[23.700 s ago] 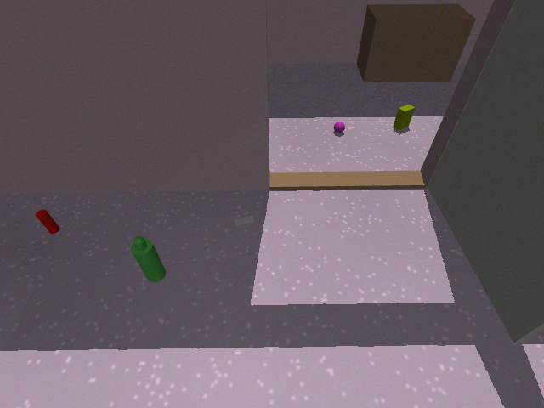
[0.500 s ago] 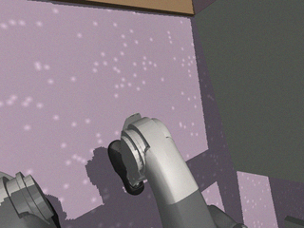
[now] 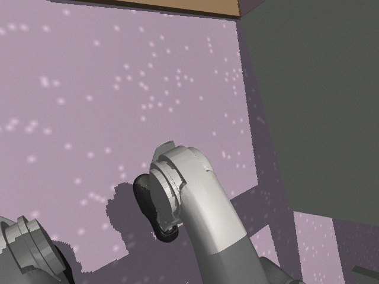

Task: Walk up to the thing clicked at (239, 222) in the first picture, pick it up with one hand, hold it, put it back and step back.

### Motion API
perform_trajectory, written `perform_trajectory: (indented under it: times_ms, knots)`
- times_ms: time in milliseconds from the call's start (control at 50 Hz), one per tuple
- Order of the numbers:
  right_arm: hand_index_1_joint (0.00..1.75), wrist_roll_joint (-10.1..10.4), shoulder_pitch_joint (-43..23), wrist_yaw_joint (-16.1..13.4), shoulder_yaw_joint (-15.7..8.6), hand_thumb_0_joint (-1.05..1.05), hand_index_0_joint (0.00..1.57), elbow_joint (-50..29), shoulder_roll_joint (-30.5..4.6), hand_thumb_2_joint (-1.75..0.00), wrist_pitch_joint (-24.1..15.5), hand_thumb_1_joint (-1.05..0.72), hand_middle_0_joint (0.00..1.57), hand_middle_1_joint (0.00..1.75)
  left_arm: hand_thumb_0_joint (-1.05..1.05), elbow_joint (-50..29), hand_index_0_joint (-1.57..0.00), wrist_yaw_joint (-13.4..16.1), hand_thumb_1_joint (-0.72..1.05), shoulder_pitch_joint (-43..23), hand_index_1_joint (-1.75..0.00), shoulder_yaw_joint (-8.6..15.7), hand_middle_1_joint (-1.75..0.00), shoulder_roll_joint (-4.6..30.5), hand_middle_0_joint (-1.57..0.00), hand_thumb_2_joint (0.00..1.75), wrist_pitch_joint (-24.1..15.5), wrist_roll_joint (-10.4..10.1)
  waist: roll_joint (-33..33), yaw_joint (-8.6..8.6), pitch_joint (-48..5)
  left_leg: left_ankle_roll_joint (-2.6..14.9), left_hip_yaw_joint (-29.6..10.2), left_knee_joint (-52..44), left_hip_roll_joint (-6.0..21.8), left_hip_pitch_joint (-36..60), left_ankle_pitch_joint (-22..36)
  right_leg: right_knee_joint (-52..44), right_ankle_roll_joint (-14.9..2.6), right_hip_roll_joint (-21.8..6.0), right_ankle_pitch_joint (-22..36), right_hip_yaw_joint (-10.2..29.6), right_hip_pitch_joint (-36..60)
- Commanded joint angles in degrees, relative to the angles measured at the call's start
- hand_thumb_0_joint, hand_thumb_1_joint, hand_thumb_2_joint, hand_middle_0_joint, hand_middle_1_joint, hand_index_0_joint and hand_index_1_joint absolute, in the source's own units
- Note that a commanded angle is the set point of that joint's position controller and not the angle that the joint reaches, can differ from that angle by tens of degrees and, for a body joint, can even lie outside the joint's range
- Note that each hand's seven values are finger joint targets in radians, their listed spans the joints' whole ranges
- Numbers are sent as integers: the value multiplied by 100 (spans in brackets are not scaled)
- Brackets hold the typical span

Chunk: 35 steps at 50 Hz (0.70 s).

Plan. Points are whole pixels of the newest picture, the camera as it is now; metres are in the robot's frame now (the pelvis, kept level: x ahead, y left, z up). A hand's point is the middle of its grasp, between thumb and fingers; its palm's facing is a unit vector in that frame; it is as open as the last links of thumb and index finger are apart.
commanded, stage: close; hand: left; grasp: from above
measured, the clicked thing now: out of the picture +0.49 +0.33 -0.31
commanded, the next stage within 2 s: settle in 0.56 s
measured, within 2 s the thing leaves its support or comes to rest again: leaves its support in 1.00 s
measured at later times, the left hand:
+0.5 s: hand out of the picture +0.48 +0.32 -0.27, palm faces -0.43 -0.17 -0.89, open 7.1 cm
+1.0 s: hand out of the picture +0.48 +0.34 -0.26, palm faces -0.41 -0.18 -0.89, open 7.0 cm
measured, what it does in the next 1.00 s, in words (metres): stands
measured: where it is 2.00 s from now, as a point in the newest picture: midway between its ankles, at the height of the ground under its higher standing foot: (117, 253)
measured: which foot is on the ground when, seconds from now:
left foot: down 0.00-1.00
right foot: down 0.00-1.00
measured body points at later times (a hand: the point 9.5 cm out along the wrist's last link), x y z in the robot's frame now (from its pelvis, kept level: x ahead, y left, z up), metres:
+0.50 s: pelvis +0.00 +0.00 +0.00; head +0.31 +0.13 +0.30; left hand +0.50 +0.33 -0.22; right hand +0.03 -0.24 -0.04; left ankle +0.06 +0.12 -0.29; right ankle +0.14 -0.13 -0.29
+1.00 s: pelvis +0.00 +0.00 +0.00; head +0.30 +0.14 +0.30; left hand +0.49 +0.34 -0.21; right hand +0.03 -0.25 -0.04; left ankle +0.06 +0.12 -0.29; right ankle +0.14 -0.13 -0.29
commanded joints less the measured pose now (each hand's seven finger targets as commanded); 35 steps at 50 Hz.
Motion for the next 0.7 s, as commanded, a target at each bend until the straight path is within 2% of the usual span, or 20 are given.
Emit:
perform_trajectory:
  times_ms: [0,40,120,140,200,240,260,300,340,400,420,460,520,560,580,600,640,680]
  knots:
    - [30,17,1271,-29,-536,0,20,210,-2011,-90,65,-89,20,30,0,-425,-84,85,46,-1104,-33,-46,-37,940,-80,19,-40,-31,3238,-492,-3399,7,542,-1571,288,2719,1496,-863,-555,113,1404,-827,2237]
    - [30,36,1199,-54,-548,0,20,178,-2060,-90,82,-89,20,30,0,-567,-86,82,47,-1128,-31,45,-35,1082,-82,19,-61,-22,3258,-391,-3415,-19,507,-1587,297,2735,1473,-878,-582,92,1324,-821,2147]
    - [30,18,1215,-73,-536,0,20,150,-2009,-90,113,-89,20,30,0,-522,-91,89,53,-1142,-26,-23,-31,1062,-87,13,-46,-20,3145,-447,-3583,44,568,-1585,284,2689,1286,-941,-533,137,1302,-792,2376]
    - [30,25,1205,-84,-545,0,20,120,-2008,-90,107,-89,20,30,0,-486,-91,79,54,-1155,-26,-58,-30,1017,-87,13,-38,-32,3081,-461,-3486,60,595,-1579,255,2618,1140,-958,-540,134,1197,-784,2328]
    - [30,45,1207,-100,-545,0,20,183,-2026,-90,106,-89,20,30,0,-581,-93,68,55,-1218,-24,7,-28,1148,-89,12,-35,-41,3212,-408,-3522,18,516,-1638,295,2764,1226,-916,-557,117,1200,-804,2182]
    - [30,37,1232,-103,-515,0,20,175,-1999,-90,93,-89,20,30,0,-613,-95,32,58,-1252,-22,-53,-25,1066,-91,10,-22,-50,3130,-491,-3435,47,542,-1591,288,2693,1210,-930,-532,100,1230,-776,2199]
    - [30,53,1215,-116,-531,0,20,184,-2026,-90,124,-89,20,30,0,-656,-97,61,60,-1247,-21,-9,-24,1148,-94,10,-20,-45,3190,-423,-3570,28,523,-1634,299,2748,1267,-941,-543,112,1260,-786,2266]
    - [30,52,1268,-99,-525,0,20,228,-2003,-90,116,-89,20,30,0,-689,-98,50,62,-1297,-19,20,-23,1121,-94,7,-24,-17,3338,-442,-3503,-2,508,-1584,304,2850,1477,-879,-559,78,1366,-795,2106]
    - [30,58,1197,-112,-537,0,20,143,-2044,-90,146,-89,20,30,0,-469,-100,47,65,-1134,-18,-7,-22,1057,-96,5,-15,-12,3168,-449,-3406,-7,481,-1603,300,2722,1395,-872,-574,86,1305,-816,2122]
    - [30,25,1231,-125,-528,0,20,140,-2041,-90,192,-89,20,30,0,-683,-103,70,69,-1208,-15,90,-19,1246,-99,3,-26,55,3322,-394,-3655,-2,510,-1579,302,2823,1602,-887,-569,99,1481,-799,2328]
    - [30,37,1226,-115,-512,0,20,128,-2004,-90,178,-89,20,30,0,-537,-104,37,70,-1110,-14,37,-18,1164,-100,2,-6,46,3239,-413,-3518,19,549,-1556,286,2734,1543,-877,-567,96,1445,-787,2296]
    - [30,39,1253,-112,-519,0,20,121,-2036,-90,186,-89,20,30,0,-604,-107,20,73,-1116,-14,91,-18,1185,-103,3,-7,69,3189,-407,-3427,9,548,-1534,279,2686,1596,-887,-579,80,1438,-792,2199]
    - [30,33,1214,-148,-537,0,20,80,-2038,-90,219,-89,20,30,0,-492,-111,34,79,-976,-14,107,-18,1225,-107,4,-4,47,3178,-358,-3529,8,549,-1602,288,2709,1484,-940,-580,105,1365,-789,2318]
    - [30,37,1245,-134,-531,0,20,49,-2014,-90,203,-89,20,30,0,-497,-115,-10,83,-1015,-11,31,-15,1148,-110,1,-11,52,3091,-418,-3409,32,588,-1564,267,2632,1430,-912,-569,110,1331,-778,2321]
    - [30,22,1273,-136,-532,0,20,83,-2034,-90,223,-89,20,30,0,-599,-115,7,84,-1042,-13,108,-17,1265,-111,3,-16,52,3160,-387,-3495,31,570,-1599,279,2631,1453,-932,-557,111,1357,-785,2343]
    - [30,33,1222,-154,-549,0,20,22,-2041,-90,224,-89,20,30,0,-557,-116,7,85,-1045,-13,81,-17,1282,-113,5,-5,52,3095,-366,-3569,50,608,-1586,263,2599,1355,-953,-564,136,1290,-777,2441]
    - [30,35,1301,-155,-547,0,20,76,-2061,-90,218,-89,20,30,0,-699,-118,-13,87,-1135,-12,161,-16,1321,-115,5,-3,69,3181,-382,-3465,21,559,-1586,277,2667,1449,-926,-573,82,1315,-786,2229]
    - [30,54,1260,-161,-557,0,20,47,-2052,-90,219,-91,20,30,0,-610,-117,-57,77,-1035,-9,100,-12,1235,-115,6,22,40,3113,-381,-3446,28,583,-1553,272,2663,1412,-929,-576,103,1282,-773,2249]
